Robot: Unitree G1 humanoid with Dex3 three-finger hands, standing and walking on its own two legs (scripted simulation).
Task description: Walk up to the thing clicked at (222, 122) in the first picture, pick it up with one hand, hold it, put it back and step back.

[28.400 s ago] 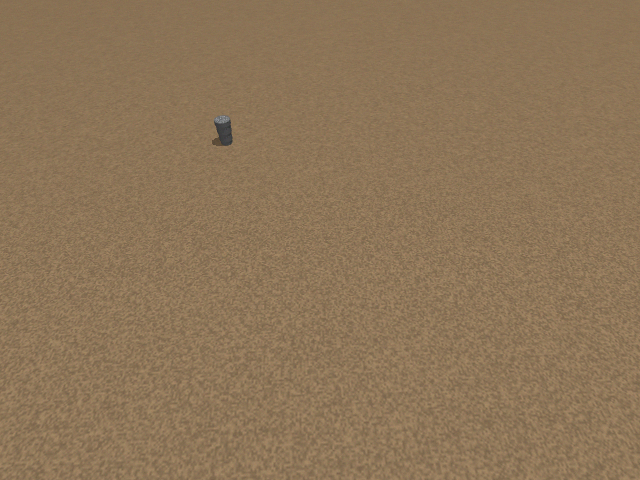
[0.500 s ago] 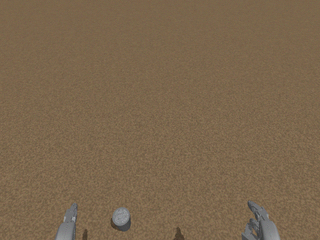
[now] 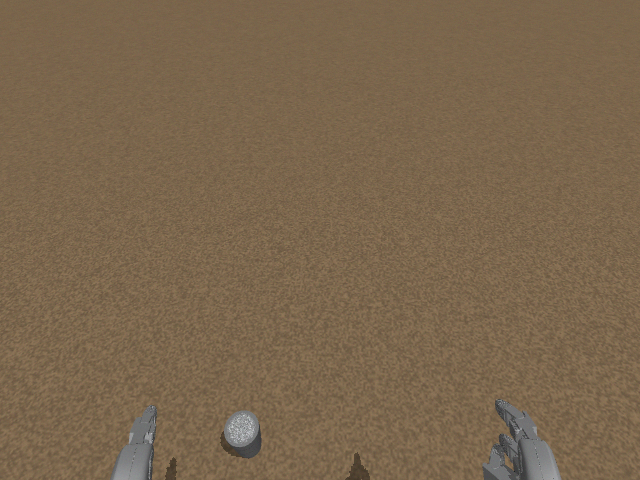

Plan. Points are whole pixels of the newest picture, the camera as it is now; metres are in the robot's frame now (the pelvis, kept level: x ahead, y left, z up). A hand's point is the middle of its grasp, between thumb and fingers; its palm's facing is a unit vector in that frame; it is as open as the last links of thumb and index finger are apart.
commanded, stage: home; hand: left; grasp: from the side
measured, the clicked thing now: (245, 437) +0.39 +0.22 -0.65
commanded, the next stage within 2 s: stand in 0.66 s
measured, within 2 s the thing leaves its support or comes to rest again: neither
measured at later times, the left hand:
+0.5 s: hand (179, 477) +0.17 +0.19 -0.06, palm faces +0.10 -0.96 -0.28, open 17.5 cm
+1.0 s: hand (182, 472) +0.18 +0.19 -0.06, palm faces +0.10 -0.95 -0.28, open 14.7 cm
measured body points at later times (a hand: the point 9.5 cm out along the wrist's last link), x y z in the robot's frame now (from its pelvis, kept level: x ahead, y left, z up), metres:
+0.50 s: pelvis +0.01 +0.01 +0.00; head +0.02 +0.01 +0.45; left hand +0.17 +0.24 -0.04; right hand +0.17 -0.23 -0.07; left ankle +0.02 +0.14 -0.69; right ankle +0.01 -0.13 -0.69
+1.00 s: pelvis +0.01 +0.01 +0.00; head +0.03 +0.01 +0.45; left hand +0.17 +0.24 -0.04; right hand +0.17 -0.23 -0.07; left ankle +0.02 +0.14 -0.69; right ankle +0.01 -0.13 -0.69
